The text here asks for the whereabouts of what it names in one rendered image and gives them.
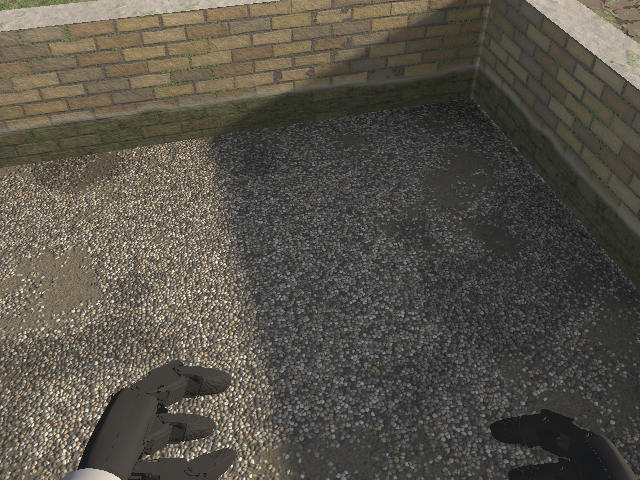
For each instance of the robot left hand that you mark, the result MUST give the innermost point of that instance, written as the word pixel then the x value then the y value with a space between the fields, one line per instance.
pixel 136 422

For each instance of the robot right hand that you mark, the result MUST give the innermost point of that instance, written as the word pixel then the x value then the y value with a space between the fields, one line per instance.
pixel 592 457

